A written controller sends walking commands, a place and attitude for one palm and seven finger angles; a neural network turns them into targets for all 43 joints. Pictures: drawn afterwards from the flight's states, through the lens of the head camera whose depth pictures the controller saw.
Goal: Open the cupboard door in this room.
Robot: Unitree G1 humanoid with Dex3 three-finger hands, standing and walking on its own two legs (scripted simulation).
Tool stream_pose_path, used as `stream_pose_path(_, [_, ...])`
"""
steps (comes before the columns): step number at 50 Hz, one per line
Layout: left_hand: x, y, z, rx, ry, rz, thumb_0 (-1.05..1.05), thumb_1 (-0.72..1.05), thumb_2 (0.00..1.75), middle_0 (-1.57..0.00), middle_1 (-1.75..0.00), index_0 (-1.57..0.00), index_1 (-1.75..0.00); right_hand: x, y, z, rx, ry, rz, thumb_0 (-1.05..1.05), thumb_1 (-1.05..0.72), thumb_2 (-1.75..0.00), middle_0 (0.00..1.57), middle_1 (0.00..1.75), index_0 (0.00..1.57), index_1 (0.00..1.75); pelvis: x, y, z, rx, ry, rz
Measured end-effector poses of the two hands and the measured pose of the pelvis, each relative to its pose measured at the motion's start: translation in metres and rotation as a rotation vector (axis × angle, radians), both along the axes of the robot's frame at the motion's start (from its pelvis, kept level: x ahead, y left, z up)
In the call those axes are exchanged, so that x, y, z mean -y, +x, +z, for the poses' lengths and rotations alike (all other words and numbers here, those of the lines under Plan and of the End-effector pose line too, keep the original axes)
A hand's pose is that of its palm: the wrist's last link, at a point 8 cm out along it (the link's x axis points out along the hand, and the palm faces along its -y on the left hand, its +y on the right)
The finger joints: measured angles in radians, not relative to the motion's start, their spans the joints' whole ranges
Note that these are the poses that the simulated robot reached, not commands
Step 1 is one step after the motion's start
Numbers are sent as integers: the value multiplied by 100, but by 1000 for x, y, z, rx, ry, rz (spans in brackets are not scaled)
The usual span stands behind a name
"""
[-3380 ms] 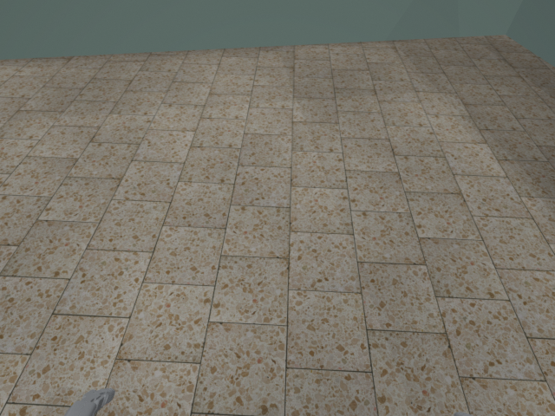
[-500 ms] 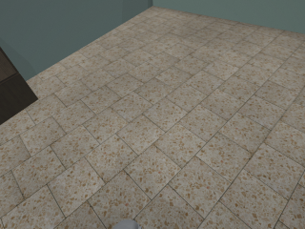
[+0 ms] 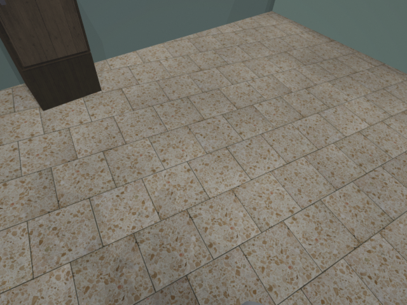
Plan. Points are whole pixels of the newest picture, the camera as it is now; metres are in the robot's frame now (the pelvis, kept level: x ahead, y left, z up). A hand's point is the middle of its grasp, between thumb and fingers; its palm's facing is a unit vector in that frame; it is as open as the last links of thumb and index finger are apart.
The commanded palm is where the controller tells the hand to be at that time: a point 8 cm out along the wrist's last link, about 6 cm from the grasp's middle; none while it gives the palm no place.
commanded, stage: turn or walk to find it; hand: left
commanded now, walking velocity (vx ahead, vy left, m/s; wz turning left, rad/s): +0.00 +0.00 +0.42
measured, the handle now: out of the picture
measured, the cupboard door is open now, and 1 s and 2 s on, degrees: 0 0 0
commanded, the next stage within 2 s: stand and wait in 0.24 s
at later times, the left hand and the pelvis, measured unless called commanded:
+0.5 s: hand out of the picture -0.01 +0.14 -0.15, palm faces +0.21 -0.94 -0.26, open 7.3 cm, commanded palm none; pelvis -0.04 -0.06 +0.00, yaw +10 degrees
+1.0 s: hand out of the picture -0.15 +0.20 -0.18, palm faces +0.42 -0.88 -0.22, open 7.3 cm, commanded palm none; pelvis -0.10 +0.00 +0.00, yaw +21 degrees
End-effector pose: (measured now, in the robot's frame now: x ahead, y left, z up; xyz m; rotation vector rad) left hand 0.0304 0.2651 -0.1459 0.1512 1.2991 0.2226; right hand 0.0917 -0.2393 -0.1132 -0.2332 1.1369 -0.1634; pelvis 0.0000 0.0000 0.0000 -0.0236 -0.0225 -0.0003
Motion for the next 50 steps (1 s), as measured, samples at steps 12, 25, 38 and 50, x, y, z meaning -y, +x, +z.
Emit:
stream_pose_path(12, [29, 19, 22, 141, 49, 9, 0, 91, 90, -20, -30, -20, -30, 23, -46, -30, -104, 61, 10, 1, -90, -90, 20, 30, 21, 30, 24, -21, -5, -10, 32, 91])
stream_pose_path(25, [85, -56, 30, 96, 44, 110, 0, 91, 90, -20, -30, -20, -30, 66, -77, -41, -215, 74, 55, 1, -90, -90, 19, 30, 20, 29, 58, -39, 0, 7, 55, 184])
stream_pose_path(38, [64, -165, -6, -17, -22, 300, 0, 91, 90, -20, -30, -21, -30, 22, -51, -27, -177, -6, 236, 1, -91, -90, 19, 30, 20, 29, 32, -75, -9, -4, 19, 309])
stream_pose_path(50, [20, -209, -3, -29, -25, 369, 0, 91, 90, -20, -30, -20, -30, -41, -41, -1, -41, -11, 340, 1, -90, -90, 20, 30, 20, 29, 2, -102, 2, 3, -3, 361])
